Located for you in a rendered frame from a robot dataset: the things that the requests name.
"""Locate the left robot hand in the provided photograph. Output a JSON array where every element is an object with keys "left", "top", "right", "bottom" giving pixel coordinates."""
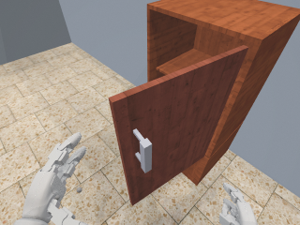
[{"left": 22, "top": 132, "right": 88, "bottom": 225}]

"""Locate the right robot hand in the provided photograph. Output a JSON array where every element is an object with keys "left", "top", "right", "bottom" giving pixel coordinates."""
[{"left": 219, "top": 183, "right": 258, "bottom": 225}]

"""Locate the handle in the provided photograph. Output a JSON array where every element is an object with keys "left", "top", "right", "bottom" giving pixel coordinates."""
[{"left": 133, "top": 129, "right": 152, "bottom": 173}]

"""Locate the cupboard door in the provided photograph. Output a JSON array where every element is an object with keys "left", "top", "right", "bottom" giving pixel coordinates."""
[{"left": 108, "top": 45, "right": 248, "bottom": 206}]

